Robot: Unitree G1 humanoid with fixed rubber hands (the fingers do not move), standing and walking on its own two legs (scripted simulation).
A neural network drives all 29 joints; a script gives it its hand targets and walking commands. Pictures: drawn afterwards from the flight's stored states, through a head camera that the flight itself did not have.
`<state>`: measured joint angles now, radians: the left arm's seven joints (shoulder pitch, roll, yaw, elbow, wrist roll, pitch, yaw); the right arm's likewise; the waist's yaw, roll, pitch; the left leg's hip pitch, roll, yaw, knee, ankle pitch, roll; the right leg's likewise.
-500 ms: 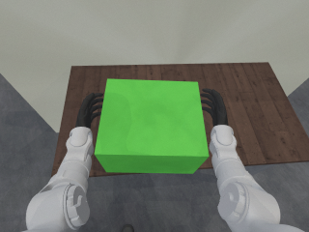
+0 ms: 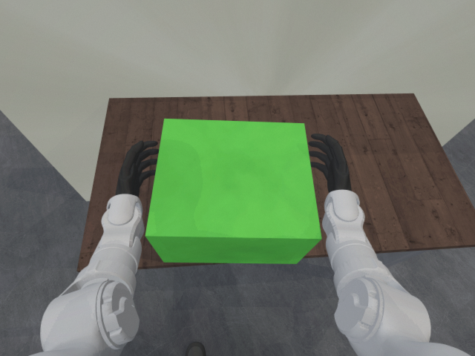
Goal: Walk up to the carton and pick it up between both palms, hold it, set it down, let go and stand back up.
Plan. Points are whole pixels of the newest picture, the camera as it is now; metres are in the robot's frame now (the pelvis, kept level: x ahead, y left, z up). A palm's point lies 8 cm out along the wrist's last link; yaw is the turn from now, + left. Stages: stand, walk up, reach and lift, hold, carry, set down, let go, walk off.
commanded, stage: set down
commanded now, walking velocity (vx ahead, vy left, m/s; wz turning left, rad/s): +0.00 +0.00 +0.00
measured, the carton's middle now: (232, 193) +0.41 +0.03 -0.06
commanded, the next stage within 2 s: none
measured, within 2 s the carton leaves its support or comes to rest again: neither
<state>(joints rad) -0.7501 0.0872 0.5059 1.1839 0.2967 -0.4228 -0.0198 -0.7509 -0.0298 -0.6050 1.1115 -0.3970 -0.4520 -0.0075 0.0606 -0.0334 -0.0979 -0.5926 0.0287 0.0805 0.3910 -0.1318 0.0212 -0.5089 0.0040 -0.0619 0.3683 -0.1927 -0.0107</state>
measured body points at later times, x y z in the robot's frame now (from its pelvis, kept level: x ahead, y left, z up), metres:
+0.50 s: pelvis -0.01 +0.00 +0.00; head +0.11 +0.02 +0.43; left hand +0.40 +0.21 -0.01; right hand +0.43 -0.15 +0.01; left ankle +0.01 +0.10 -0.74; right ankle -0.03 -0.11 -0.74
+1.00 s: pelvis -0.02 +0.00 -0.02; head +0.10 +0.02 +0.41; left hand +0.41 +0.22 -0.03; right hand +0.43 -0.15 +0.00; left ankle +0.01 +0.10 -0.74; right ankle -0.03 -0.11 -0.74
